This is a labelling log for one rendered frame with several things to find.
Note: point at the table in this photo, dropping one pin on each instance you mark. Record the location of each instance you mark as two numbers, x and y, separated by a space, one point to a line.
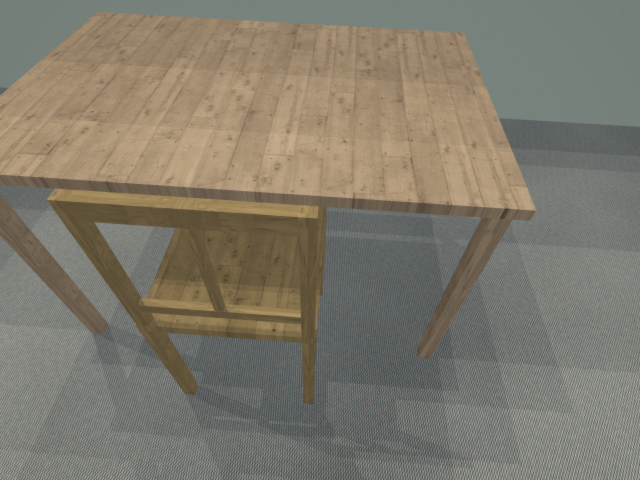
287 113

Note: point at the chair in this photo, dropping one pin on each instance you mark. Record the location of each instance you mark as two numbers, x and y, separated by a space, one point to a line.
233 269

